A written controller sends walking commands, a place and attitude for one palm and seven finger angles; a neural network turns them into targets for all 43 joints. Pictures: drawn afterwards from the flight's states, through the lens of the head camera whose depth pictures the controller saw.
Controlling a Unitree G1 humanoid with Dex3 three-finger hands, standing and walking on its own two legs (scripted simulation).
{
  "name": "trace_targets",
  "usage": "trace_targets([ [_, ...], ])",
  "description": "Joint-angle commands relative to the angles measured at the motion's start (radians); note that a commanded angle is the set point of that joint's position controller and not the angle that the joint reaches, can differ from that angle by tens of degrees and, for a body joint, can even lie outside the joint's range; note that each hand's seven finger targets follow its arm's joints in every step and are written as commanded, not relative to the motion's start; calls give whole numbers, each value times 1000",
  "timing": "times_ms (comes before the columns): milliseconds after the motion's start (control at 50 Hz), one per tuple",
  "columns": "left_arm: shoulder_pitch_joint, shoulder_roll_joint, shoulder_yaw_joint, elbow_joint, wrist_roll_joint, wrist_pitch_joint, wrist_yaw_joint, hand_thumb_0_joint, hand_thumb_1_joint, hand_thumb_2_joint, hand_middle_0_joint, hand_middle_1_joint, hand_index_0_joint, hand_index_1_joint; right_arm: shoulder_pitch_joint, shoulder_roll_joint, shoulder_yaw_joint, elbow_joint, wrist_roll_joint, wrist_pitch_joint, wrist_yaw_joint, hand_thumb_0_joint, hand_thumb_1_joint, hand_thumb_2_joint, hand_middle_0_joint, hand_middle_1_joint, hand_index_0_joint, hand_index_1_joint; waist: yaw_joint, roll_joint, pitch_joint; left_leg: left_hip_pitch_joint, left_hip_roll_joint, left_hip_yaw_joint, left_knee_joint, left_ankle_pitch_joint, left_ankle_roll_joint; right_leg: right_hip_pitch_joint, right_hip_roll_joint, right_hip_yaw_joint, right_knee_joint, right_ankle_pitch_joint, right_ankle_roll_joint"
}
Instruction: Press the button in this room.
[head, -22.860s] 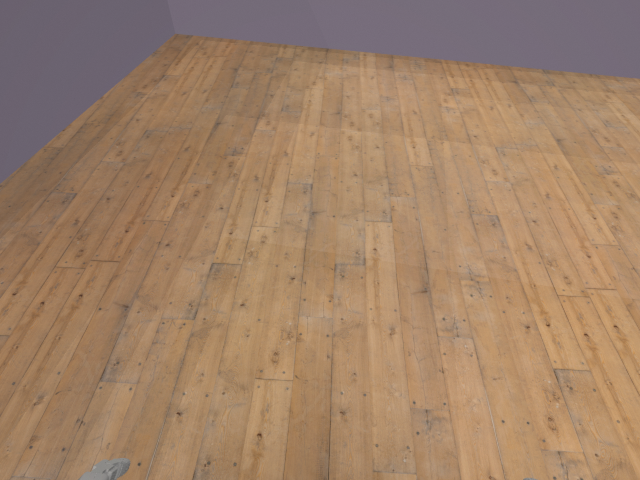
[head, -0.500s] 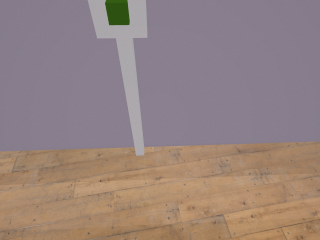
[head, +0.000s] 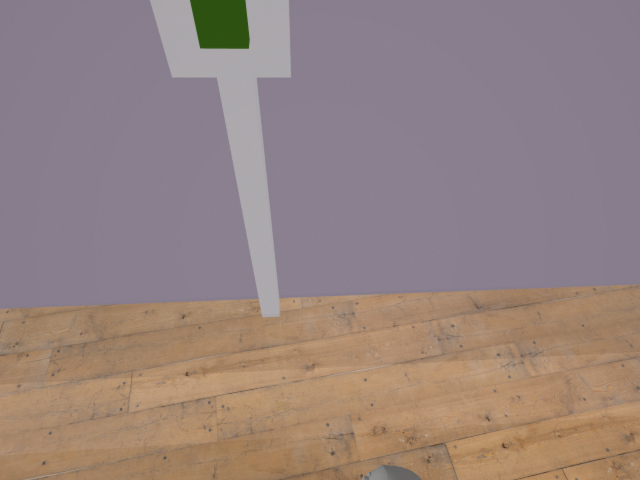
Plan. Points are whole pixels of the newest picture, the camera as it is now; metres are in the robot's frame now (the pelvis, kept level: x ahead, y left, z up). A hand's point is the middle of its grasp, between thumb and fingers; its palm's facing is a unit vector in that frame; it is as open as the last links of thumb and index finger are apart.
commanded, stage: take the last steps up to it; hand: left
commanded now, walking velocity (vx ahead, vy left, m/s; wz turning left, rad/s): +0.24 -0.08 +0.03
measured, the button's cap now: (221, 17) +0.65 +0.15 +0.23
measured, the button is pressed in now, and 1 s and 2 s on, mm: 0 0 0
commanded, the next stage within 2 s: come to a stop and stand still in 0.18 s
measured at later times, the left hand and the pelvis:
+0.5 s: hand (230, 449) +0.19 +0.13 -0.18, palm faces +0.10 -0.97 -0.22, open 7.2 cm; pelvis +0.17 -0.05 +0.00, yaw +2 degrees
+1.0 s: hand (210, 433) +0.21 +0.17 -0.17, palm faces +0.02 -0.97 -0.25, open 7.3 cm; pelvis +0.15 -0.04 +0.00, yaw +0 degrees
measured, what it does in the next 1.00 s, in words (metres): walks ahead: right foot, then left foot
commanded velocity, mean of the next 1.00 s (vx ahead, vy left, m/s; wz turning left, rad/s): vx -0.09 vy -0.02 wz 0.00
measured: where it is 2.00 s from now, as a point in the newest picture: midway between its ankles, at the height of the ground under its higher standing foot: outside the picture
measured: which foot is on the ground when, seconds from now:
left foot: down 0.00-0.18, up 0.20-0.56, down 0.58-1.00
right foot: up 0.00-0.16, down 0.18-0.60, up 0.62-1.00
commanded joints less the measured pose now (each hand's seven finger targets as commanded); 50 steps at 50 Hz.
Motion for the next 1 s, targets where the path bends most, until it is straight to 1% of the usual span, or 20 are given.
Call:
trace_targets([
  [0,-174,28,5,-156,-12,-43,-10,0,900,900,-200,-300,-200,-300,107,-178,-36,4,5,-7,-16,0,-900,-900,200,300,200,300,-2,128,87,129,241,-170,-148,634,150,-251,-46,12,-107,76,12],
  [60,-160,28,4,-157,-16,-43,-12,0,900,900,-200,-300,-200,-300,50,-190,-39,-3,10,-2,-13,0,-900,-900,200,300,200,300,32,160,57,18,203,-81,-121,736,111,-13,-3,-51,-327,148,-5],
  [120,169,108,27,-51,-12,-54,3,0,900,900,-200,-300,-200,-300,-1,-227,-53,-15,25,4,-2,0,-900,-900,200,300,200,300,175,65,-115,-99,146,-23,207,775,44,455,36,-47,-505,350,-28],
  [140,290,192,49,-14,-3,-65,18,0,900,900,-200,-300,-200,-300,23,-178,-43,-17,32,5,13,0,-900,-900,200,300,200,300,222,-102,-191,-296,84,10,453,434,13,681,-122,103,-528,409,-68],
  [160,327,283,66,-4,-4,-66,31,0,900,900,-200,-300,-200,-300,62,-110,-31,-45,40,9,14,0,-900,-900,200,300,200,300,196,-331,-275,-448,-39,-1,785,-176,-7,735,-392,499,-616,558,-165],
  [180,262,276,61,-22,-19,-63,35,0,900,900,-200,-300,-200,-300,21,-115,-32,-57,40,23,10,0,-900,-900,200,300,200,300,179,-227,-204,-469,-2,-81,921,-214,12,593,-417,539,-703,460,-221],
  [200,162,247,55,-37,-18,-63,34,0,900,900,-200,-300,-200,-300,-11,-100,-35,-50,37,30,17,0,-900,-900,200,300,200,300,149,-206,-101,-481,42,-82,970,-138,16,445,-387,499,-746,270,-209],
  [240,17,169,34,-78,-14,-62,40,0,900,900,-200,-300,-200,-300,-76,-100,-34,-71,19,36,27,0,-900,-900,200,300,200,300,89,-88,28,-491,105,-83,924,-26,11,237,-335,373,-767,195,-179],
  [320,-62,117,2,-94,1,-65,49,0,900,900,-200,-300,-200,-300,-27,-65,-14,-47,21,69,20,0,-900,-900,200,300,200,300,10,-47,-16,-287,80,-36,594,9,-32,109,-237,101,-721,730,-132],
  [400,-3,159,21,-97,-1,-35,59,0,900,900,-200,-300,-200,-300,-151,-115,-22,-100,27,88,19,0,-900,-900,200,300,200,300,61,-107,-62,-329,23,-2,435,35,-47,275,-240,108,-633,958,-161],
  [480,-3,193,39,-116,4,-11,66,0,900,900,-200,-300,-200,-300,-251,-165,-42,-165,21,103,17,0,-900,-900,200,300,200,300,66,-128,-30,-328,14,-22,371,40,-49,288,-285,147,-587,984,-180],
  [540,-36,199,42,-133,-3,3,66,0,900,900,-200,-300,-200,-300,-234,-184,-51,-172,19,102,19,0,-900,-900,200,300,200,300,28,-113,-40,-175,26,-10,131,300,-39,228,-227,102,-488,809,-112],
  [560,-15,173,37,-144,-8,9,68,0,900,900,-200,-300,-200,-300,-210,-230,-56,-171,15,89,20,0,-900,-900,200,300,200,300,26,4,-103,-30,136,-90,55,705,-2,162,-141,41,-398,582,-41],
  [580,23,120,26,-152,-19,12,69,0,900,900,-200,-300,-200,-300,-176,-309,-69,-182,14,80,19,0,-900,-900,200,300,200,300,18,243,-169,82,365,-322,32,1262,111,45,0,-26,-189,2,36],
  [600,41,123,24,-149,-20,15,78,0,900,900,-200,-300,-200,-300,-173,-343,-74,-187,21,91,12,0,-900,-900,200,300,200,300,4,245,-203,30,426,-303,10,1343,208,78,52,74,54,-282,37],
  [640,15,146,35,-138,-16,32,81,0,900,900,-200,-300,-200,-300,-265,-298,-62,-211,19,89,-3,0,-900,-900,200,300,200,300,25,189,-146,-61,374,-252,-5,1127,213,6,49,178,215,-209,38],
  [720,55,139,48,-126,-14,30,61,0,900,900,-200,-300,-200,-300,-323,-243,-48,-233,19,80,-9,0,-900,-900,200,300,200,300,63,41,-161,-12,278,-150,7,940,182,-56,56,168,287,-26,65],
  [840,14,123,39,-152,-9,38,49,0,900,900,-200,-300,-200,-300,-242,-232,-55,-194,16,65,-6,0,-900,-900,200,300,200,300,35,151,-180,32,261,-159,-46,759,178,-33,27,148,96,-16,82],
  [940,-39,97,15,-157,-8,37,42,0,900,900,-200,-300,-200,-300,-224,-246,-66,-164,6,76,8,0,-900,-900,200,300,200,300,14,220,-122,-88,252,-204,-126,372,161,121,15,79,-248,-91,51],
  [980,4,96,11,-134,-13,33,42,0,900,900,-200,-300,-200,-300,-236,-259,-69,-156,6,80,16,0,-900,-900,200,300,200,300,35,221,-106,-178,239,-212,-165,175,138,215,25,54,-367,-57,31],
])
